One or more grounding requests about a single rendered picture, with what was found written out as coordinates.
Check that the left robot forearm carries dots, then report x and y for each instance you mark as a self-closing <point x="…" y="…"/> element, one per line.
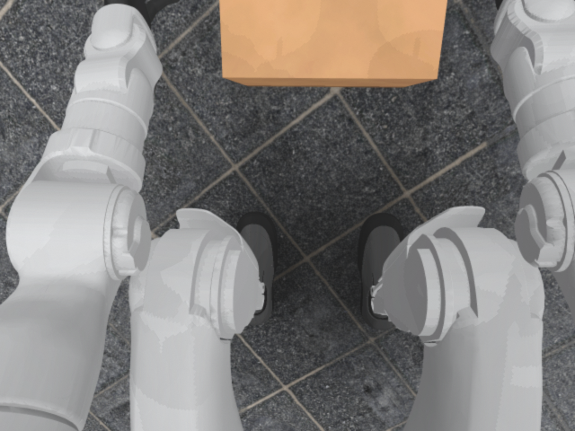
<point x="107" y="116"/>

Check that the robot right upper arm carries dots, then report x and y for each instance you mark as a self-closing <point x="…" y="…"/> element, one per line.
<point x="545" y="227"/>

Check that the robot left upper arm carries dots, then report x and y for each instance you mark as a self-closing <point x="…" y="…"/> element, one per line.
<point x="72" y="243"/>

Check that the left robot hand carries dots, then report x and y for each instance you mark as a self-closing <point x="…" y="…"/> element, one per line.
<point x="148" y="10"/>

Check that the left robot foot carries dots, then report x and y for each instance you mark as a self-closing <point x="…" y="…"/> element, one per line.
<point x="259" y="232"/>

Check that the robot left thigh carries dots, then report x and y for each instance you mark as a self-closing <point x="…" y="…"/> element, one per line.
<point x="198" y="290"/>

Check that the right robot forearm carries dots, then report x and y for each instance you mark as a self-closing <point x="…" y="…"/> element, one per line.
<point x="534" y="45"/>

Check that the carton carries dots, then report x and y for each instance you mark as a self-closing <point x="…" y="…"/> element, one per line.
<point x="331" y="43"/>

